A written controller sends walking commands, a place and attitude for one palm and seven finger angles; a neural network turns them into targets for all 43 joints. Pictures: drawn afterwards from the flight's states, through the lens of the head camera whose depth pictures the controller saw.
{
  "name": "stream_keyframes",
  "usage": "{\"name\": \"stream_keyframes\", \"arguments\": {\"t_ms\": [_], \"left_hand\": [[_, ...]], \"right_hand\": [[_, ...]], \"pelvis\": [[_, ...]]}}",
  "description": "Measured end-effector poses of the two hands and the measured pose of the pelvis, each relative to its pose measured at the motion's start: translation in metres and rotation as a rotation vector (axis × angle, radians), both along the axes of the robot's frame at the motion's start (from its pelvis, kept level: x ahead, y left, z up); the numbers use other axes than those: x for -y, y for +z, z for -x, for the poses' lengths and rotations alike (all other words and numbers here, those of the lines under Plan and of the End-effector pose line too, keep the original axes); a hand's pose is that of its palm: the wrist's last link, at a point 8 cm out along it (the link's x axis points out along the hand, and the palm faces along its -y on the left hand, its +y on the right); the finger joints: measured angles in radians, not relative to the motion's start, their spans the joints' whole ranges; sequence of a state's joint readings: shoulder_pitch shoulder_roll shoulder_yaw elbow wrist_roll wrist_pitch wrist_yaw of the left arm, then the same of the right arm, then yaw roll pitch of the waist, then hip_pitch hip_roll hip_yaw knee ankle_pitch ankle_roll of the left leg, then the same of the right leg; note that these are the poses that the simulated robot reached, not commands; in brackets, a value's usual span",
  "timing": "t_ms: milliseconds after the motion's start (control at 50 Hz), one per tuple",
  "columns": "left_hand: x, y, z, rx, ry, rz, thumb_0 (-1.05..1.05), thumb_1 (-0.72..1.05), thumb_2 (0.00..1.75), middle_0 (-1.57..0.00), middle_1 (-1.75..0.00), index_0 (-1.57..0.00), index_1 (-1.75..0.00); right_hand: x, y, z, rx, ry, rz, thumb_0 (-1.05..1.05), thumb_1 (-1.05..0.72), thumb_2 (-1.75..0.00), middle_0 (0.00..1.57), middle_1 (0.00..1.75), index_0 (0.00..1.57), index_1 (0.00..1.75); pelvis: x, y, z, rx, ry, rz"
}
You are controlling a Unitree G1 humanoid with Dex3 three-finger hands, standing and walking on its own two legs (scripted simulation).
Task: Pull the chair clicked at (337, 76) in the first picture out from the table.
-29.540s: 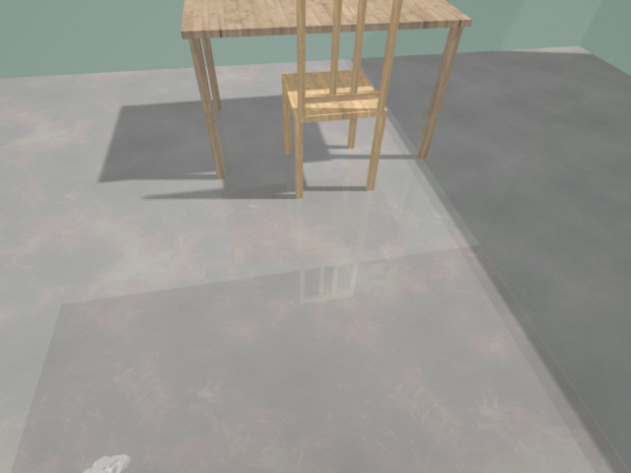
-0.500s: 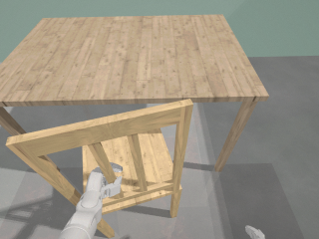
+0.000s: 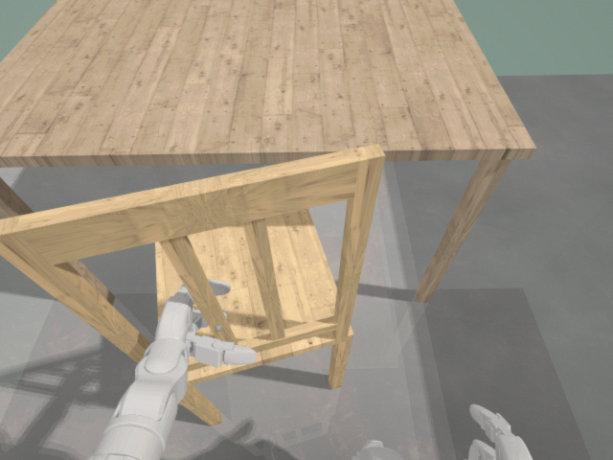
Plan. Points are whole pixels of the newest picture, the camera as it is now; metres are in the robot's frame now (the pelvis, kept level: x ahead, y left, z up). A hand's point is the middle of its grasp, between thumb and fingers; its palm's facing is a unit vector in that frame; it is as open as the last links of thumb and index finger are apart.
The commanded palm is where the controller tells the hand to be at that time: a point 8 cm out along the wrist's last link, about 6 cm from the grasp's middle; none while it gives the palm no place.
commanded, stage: open the thumb and straighten the fingers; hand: left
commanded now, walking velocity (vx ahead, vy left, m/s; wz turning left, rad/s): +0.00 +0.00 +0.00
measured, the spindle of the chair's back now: (209, 306) +0.33 +0.15 -0.03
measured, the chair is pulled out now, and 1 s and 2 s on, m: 0.12 0.12 0.12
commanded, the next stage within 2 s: draw the fingers out of the gap in 0.30 s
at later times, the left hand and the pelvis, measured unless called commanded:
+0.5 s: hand (212, 345) +0.29 +0.14 -0.06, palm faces +0.03 -0.98 -0.17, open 17.4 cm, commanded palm +0.25 +0.19 -0.03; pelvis -0.01 -0.01 -0.01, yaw +1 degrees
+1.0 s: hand (201, 427) +0.18 +0.14 -0.06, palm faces +0.02 -0.99 -0.16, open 17.5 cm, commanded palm +0.16 +0.20 -0.03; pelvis -0.01 -0.01 -0.02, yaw +2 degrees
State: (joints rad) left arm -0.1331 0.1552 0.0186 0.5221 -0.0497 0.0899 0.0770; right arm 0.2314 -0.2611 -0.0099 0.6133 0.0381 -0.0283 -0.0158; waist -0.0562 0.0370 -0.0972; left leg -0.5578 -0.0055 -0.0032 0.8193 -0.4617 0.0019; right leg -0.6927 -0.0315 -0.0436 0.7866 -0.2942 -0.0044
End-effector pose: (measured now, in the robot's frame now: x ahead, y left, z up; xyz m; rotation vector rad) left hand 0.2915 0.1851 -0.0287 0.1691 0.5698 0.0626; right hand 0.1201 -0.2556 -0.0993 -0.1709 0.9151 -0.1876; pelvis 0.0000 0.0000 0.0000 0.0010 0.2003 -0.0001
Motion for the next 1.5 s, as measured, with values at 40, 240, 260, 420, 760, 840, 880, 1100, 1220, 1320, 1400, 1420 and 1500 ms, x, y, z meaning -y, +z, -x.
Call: {"name": "stream_keyframes", "arguments": {"t_ms": [40,240,260,420,760,840,880,1100,1220,1320,1400,1420,1500], "left_hand": [[0.002,0.0,0.001,-0.002,-0.003,0.0,0.0,-0.42,0.26,-0.31,-0.96,-0.34,-1.0],[0.002,-0.009,0.011,-0.024,0.013,-0.007,-0.01,-0.52,0.21,-0.12,-0.34,-0.12,-0.35],[0.001,-0.007,0.011,-0.017,0.014,-0.008,-0.01,-0.52,0.21,-0.1,-0.29,-0.1,-0.29],[-0.004,-0.003,0.014,-0.003,0.026,-0.005,-0.01,-0.53,0.21,-0.03,-0.06,-0.02,-0.06],[-0.013,-0.01,0.087,-0.028,0.036,-0.01,-0.01,-0.53,0.21,-0.01,0.0,-0.01,0.0],[-0.014,-0.004,0.099,-0.014,0.026,-0.009,-0.01,-0.53,0.21,-0.01,0.0,0.0,0.0],[-0.012,-0.004,0.106,-0.021,0.018,-0.001,-0.01,-0.53,0.21,-0.01,0.0,0.0,0.0],[-0.013,-0.008,0.141,-0.052,0.033,0.002,-0.01,-0.53,0.21,-0.01,0.0,-0.01,0.0],[-0.013,-0.007,0.15,-0.055,0.026,0.007,-0.01,-0.53,0.21,-0.01,0.0,0.0,0.0],[-0.007,-0.006,0.157,-0.055,0.022,0.05,-0.01,-0.53,0.21,-0.01,0.0,0.0,0.0],[-0.006,0.014,0.152,0.137,0.027,0.138,-0.01,-0.53,0.21,-0.01,0.0,0.0,0.0],[-0.009,0.021,0.15,0.194,0.026,0.141,-0.02,-0.53,0.21,-0.01,0.0,-0.01,0.0],[-0.022,0.052,0.143,0.42,0.007,0.111,-0.01,-0.54,0.21,-0.01,0.0,0.0,0.0]], "right_hand": [[-0.003,-0.002,-0.001,0.007,0.006,-0.004,0.01,-0.9,-0.9,0.2,0.3,0.2,0.3],[-0.004,-0.007,-0.005,0.031,0.028,-0.003,0.02,-0.9,-0.9,0.2,0.3,0.2,0.3],[-0.003,-0.007,-0.006,0.034,0.028,-0.001,0.02,-0.9,-0.9,0.2,0.3,0.2,0.3],[0.007,-0.005,-0.008,0.048,0.035,0.025,0.02,-0.9,-0.9,0.2,0.3,0.2,0.3],[0.004,0.007,-0.029,0.169,0.068,0.043,0.02,-0.9,-0.9,0.2,0.3,0.2,0.3],[-0.003,0.01,-0.037,0.214,0.084,0.035,0.02,-0.9,-0.9,0.2,0.3,0.2,0.3],[-0.007,0.011,-0.04,0.234,0.091,0.03,0.02,-0.9,-0.9,0.2,0.3,0.2,0.3],[-0.02,0.015,-0.046,0.288,0.112,0.034,0.02,-0.9,-0.9,0.2,0.3,0.2,0.3],[-0.023,0.013,-0.043,0.293,0.109,0.04,0.02,-0.9,-0.9,0.2,0.3,0.2,0.3],[-0.024,0.011,-0.041,0.3,0.095,0.041,0.02,-0.9,-0.9,0.2,0.3,0.2,0.3],[-0.025,0.007,-0.041,0.315,0.097,0.043,0.02,-0.9,-0.9,0.2,0.3,0.2,0.3],[-0.025,0.005,-0.04,0.315,0.097,0.04,0.02,-0.9,-0.9,0.2,0.3,0.2,0.3],[-0.027,-0.003,-0.041,0.318,0.099,0.014,0.02,-0.9,-0.9,0.2,0.3,0.2,0.3]], "pelvis": [[0.0,-0.002,0.001,-0.001,0.003,0.0],[0.006,-0.009,0.005,-0.012,0.009,-0.003],[0.007,-0.01,0.005,-0.012,0.009,-0.003],[0.012,-0.011,0.006,-0.012,0.019,-0.002],[0.013,-0.017,0.005,-0.008,0.032,0.006],[0.011,-0.019,0.005,-0.006,0.04,0.011],[0.01,-0.02,0.005,-0.005,0.042,0.013],[0.005,-0.026,0.008,-0.004,0.046,0.019],[0.002,-0.029,0.01,-0.006,0.05,0.027],[0.0,-0.031,0.009,-0.013,0.048,0.028],[0.0,-0.036,0.01,-0.023,0.045,0.03],[0.0,-0.038,0.01,-0.022,0.045,0.03],[0.002,-0.043,0.012,-0.027,0.043,0.032]]}}
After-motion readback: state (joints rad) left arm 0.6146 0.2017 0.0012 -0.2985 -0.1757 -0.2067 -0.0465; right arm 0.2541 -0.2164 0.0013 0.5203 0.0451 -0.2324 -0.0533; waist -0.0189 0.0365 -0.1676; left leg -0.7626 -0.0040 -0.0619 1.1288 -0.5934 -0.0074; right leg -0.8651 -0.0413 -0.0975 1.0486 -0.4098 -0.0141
